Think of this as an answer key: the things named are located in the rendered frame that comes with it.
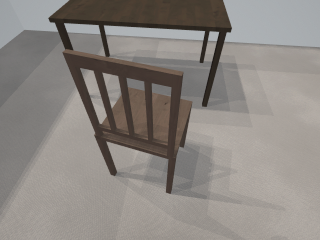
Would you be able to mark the table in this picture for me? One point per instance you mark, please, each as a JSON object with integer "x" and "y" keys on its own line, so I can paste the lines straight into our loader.
{"x": 193, "y": 15}

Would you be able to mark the chair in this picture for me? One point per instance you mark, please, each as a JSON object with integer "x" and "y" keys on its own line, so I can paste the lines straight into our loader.
{"x": 141, "y": 120}

